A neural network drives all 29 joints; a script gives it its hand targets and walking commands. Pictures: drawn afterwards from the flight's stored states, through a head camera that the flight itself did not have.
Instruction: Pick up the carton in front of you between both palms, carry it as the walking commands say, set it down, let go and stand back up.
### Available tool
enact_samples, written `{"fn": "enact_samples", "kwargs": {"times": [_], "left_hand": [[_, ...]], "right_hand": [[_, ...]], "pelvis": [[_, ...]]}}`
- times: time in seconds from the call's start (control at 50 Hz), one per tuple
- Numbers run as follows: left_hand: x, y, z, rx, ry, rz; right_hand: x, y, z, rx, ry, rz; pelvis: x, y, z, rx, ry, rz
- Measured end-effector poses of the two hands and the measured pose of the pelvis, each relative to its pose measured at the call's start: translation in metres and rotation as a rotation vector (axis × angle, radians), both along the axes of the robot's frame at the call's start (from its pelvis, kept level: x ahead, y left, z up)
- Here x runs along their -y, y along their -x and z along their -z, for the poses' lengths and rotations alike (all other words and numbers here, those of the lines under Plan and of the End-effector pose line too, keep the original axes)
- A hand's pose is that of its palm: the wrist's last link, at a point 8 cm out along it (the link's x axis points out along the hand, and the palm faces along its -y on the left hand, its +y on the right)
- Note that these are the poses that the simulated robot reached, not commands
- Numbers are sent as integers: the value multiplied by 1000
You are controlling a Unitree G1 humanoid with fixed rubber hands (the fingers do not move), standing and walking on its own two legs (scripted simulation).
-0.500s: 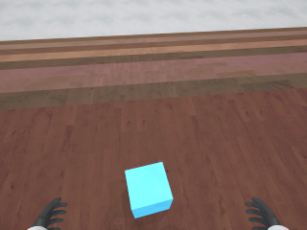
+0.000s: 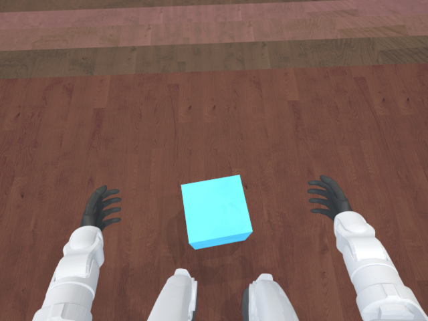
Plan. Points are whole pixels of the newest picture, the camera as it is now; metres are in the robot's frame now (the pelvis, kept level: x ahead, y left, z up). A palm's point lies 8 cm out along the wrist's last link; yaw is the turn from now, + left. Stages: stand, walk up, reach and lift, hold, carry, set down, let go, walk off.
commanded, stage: reach and lift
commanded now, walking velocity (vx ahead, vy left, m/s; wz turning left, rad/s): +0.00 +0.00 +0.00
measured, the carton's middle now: (215, 214) +0.42 +0.03 -0.57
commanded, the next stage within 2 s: none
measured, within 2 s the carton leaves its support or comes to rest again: neither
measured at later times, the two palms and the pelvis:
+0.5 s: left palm (135, 185) +0.40 +0.22 -0.16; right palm (293, 158) +0.48 -0.15 -0.16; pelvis -0.05 -0.01 -0.06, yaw +0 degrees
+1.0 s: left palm (154, 212) +0.38 +0.23 -0.40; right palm (274, 196) +0.46 -0.16 -0.41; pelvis -0.07 -0.01 -0.25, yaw +2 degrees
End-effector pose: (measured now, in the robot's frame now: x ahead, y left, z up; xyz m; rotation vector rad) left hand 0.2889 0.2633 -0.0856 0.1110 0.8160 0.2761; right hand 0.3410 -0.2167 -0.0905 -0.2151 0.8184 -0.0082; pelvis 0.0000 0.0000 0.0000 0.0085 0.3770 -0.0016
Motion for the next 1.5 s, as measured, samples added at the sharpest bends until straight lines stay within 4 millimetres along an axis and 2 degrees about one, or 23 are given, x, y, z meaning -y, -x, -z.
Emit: {"fn": "enact_samples", "kwargs": {"times": [0.14,0.26,0.36,0.46,0.56,0.64,0.74,0.84,0.94,1.1,1.28,1.38,1.5], "left_hand": [[11,-31,18,79,36,-50],[22,-66,31,132,69,-85],[34,-94,43,173,82,-102],[43,-107,62,184,80,-107],[44,-107,91,167,74,-107],[42,-105,127,143,72,-106],[39,-101,185,119,71,-104],[37,-96,245,116,66,-99],[36,-94,291,133,68,-98],[40,-96,343,113,85,-103],[43,-99,403,48,79,-78],[31,-108,413,69,67,-88],[37,-111,412,80,82,-82]], "right_hand": [[-22,-47,17,57,-37,-32],[-42,-92,27,92,-70,-60],[-57,-126,37,126,-95,-81],[-62,-142,57,137,-103,-88],[-63,-144,89,126,-111,-75],[-64,-140,128,109,-112,-58],[-65,-130,192,96,-108,-42],[-64,-121,255,106,-98,-38],[-61,-117,300,129,-94,-36],[-65,-123,344,115,-93,-23],[-74,-122,404,73,-100,-18],[-79,-122,428,85,-104,-32],[-85,-124,422,112,-113,-45]], "pelvis": [[2,34,22,-102,-4,3],[4,56,41,-182,-9,11],[4,62,56,-254,-14,15],[5,57,62,-326,-20,18],[6,46,73,-404,-26,19],[7,39,94,-469,-30,16],[7,38,135,-528,-34,9],[7,47,182,-532,-36,1],[7,62,226,-485,-35,-2],[6,85,277,-384,-37,-2],[3,94,312,-311,-34,-7],[2,92,323,-287,-32,-20],[0,87,327,-276,-24,-27]]}}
